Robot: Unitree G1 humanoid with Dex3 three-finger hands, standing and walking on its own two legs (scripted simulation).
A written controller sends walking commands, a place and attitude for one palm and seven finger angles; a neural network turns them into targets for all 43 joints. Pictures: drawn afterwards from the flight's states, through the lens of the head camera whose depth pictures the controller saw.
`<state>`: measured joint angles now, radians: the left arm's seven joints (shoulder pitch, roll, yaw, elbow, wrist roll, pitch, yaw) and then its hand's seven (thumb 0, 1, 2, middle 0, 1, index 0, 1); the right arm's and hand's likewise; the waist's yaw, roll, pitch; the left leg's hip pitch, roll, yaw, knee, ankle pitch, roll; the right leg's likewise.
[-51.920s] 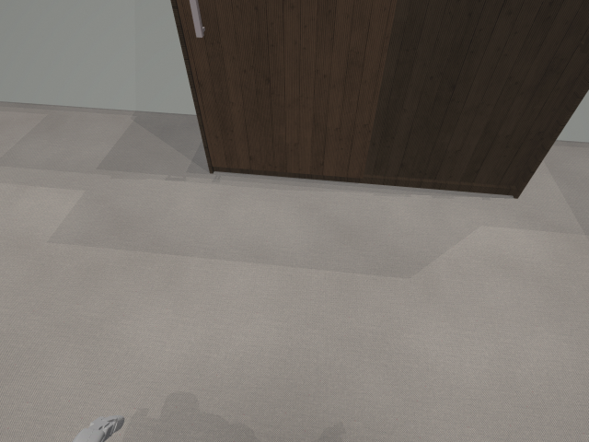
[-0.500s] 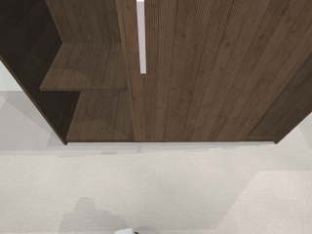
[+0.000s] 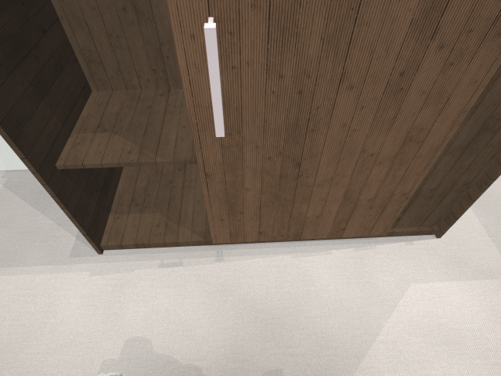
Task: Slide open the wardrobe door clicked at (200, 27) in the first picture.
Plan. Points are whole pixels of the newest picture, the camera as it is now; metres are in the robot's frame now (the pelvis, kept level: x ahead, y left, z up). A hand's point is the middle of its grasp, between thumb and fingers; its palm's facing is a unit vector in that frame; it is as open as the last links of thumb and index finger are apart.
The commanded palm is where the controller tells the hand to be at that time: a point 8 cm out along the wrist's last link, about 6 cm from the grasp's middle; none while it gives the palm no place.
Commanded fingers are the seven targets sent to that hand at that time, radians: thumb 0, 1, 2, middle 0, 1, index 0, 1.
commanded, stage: let the arm hang, fingers relaxed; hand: left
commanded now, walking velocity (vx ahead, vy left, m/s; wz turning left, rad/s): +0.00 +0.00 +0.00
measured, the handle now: (216, 83) +0.71 +0.12 +0.08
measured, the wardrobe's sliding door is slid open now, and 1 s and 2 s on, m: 0.50 0.50 0.50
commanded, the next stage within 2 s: look to check the result in 0.04 s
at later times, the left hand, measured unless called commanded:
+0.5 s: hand out of the picture +0.09 +0.24 -0.15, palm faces -0.04 -0.93 -0.35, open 7.4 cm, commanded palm none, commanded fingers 0.00 0.90 0.90 -0.20 -0.30 -0.20 -0.30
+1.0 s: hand out of the picture +0.11 +0.22 -0.16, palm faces -0.04 -0.94 -0.33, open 7.4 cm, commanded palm none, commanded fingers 0.00 0.90 0.90 -0.20 -0.30 -0.20 -0.30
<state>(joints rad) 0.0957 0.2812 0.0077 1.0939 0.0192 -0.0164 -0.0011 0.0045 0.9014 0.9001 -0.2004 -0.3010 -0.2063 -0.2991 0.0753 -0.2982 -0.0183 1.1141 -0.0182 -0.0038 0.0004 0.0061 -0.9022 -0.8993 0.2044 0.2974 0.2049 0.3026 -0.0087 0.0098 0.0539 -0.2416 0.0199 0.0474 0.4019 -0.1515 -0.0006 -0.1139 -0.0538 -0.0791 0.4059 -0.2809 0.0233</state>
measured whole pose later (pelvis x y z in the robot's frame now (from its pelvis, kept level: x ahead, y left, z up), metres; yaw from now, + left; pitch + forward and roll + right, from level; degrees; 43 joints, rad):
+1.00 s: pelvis +0.03 -0.02 +0.00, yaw -1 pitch -1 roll +0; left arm 0.11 0.32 0.01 1.12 0.02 -0.02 0.01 0.01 0.90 0.90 -0.20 -0.30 -0.21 -0.30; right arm 0.08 -0.32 0.00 1.13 -0.01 0.00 -0.01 0.01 -0.90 -0.90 0.21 0.30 0.21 0.30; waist -0.01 0.00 0.06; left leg -0.16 0.04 0.05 0.34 -0.16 -0.03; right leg -0.02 -0.03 -0.07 0.30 -0.27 0.00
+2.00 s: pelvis +0.01 +0.00 +0.01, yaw -1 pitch -1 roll +0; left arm 0.11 0.34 0.00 1.13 0.02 -0.02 0.00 0.01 0.90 0.90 -0.20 -0.30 -0.21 -0.30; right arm 0.08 -0.33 -0.01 1.14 -0.01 -0.01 0.00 0.01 -0.90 -0.90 0.21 0.30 0.21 0.30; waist -0.01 -0.01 0.06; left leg -0.16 0.03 0.06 0.32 -0.13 -0.01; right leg -0.02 -0.04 -0.07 0.28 -0.23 0.02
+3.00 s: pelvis +0.01 +0.00 +0.01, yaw -1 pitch -1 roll +0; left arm 0.11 0.34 0.00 1.14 0.02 -0.02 0.00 0.01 0.90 0.90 -0.20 -0.30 -0.21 -0.30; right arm 0.08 -0.34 -0.01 1.15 -0.01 -0.01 0.00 0.01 -0.90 -0.90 0.21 0.30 0.21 0.30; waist -0.01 0.00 0.06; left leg -0.16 0.03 0.06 0.31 -0.13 -0.01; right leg -0.02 -0.04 -0.07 0.28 -0.24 0.02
